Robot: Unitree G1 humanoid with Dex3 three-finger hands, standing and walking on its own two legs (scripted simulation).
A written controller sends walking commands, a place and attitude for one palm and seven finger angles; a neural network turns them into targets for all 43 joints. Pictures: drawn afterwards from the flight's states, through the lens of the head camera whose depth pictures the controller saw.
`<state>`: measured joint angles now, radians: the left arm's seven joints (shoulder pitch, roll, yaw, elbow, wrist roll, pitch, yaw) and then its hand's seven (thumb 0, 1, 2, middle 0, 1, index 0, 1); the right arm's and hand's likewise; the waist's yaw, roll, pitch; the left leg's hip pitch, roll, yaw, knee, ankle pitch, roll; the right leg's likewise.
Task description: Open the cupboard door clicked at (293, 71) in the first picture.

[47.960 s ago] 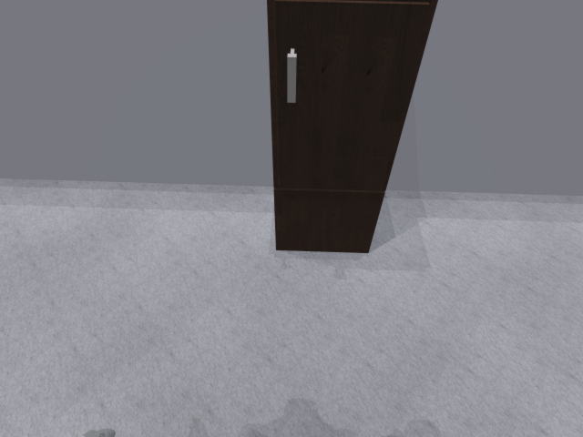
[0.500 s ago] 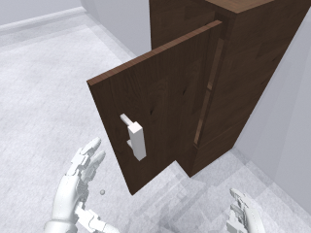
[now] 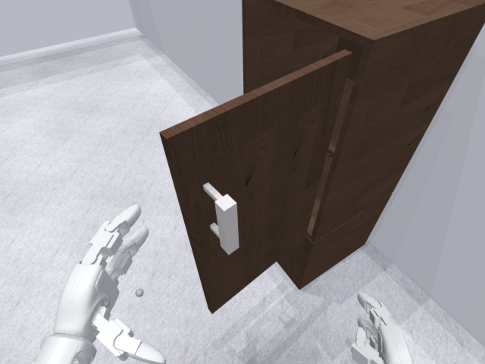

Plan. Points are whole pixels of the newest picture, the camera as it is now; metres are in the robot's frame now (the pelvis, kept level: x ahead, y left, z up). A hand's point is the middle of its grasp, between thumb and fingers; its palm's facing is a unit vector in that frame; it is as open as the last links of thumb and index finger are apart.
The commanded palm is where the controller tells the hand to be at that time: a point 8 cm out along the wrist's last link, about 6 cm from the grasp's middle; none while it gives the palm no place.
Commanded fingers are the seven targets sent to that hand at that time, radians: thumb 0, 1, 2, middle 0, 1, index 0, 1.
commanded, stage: draw the hand back to the body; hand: left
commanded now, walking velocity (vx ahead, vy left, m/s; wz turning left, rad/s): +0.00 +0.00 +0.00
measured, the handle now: (220, 218) +0.33 +0.07 +0.09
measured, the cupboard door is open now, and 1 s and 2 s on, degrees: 97 97 97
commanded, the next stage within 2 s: step back with the hand held close in 1.20 s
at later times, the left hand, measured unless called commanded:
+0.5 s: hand (71, 267) +0.20 +0.23 +0.16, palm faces +0.31 -0.88 -0.36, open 13.0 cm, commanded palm +0.15 +0.27 +0.18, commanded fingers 0.00 0.38 0.68 -0.18 -0.30 -0.18 -0.30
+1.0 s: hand (33, 241) +0.21 +0.26 +0.20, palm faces +0.46 -0.80 -0.39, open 7.7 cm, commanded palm +0.16 +0.29 +0.21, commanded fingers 0.00 0.90 0.90 -0.20 -0.30 -0.20 -0.30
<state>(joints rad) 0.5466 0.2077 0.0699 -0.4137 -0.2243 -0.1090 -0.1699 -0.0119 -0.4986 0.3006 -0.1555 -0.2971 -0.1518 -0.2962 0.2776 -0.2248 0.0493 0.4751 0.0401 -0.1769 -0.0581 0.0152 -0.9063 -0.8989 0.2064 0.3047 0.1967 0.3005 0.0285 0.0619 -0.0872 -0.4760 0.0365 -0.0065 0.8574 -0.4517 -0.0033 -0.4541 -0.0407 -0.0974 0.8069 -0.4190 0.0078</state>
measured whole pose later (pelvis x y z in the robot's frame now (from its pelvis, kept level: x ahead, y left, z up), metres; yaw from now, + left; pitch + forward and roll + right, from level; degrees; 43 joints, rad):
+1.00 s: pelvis +0.01 +0.00 +0.04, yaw -1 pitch -5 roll -1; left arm 0.45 0.32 0.33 -0.38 -0.05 -0.07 0.12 0.01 0.83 0.87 -0.21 -0.30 -0.21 -0.30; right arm 0.18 -0.23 0.01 0.64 0.00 -0.11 -0.07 0.01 -0.91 -0.90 0.21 0.30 0.20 0.30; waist 0.08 0.07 0.03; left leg -0.06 0.03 0.03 0.41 -0.26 0.00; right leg -0.06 -0.03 -0.07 0.38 -0.23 0.01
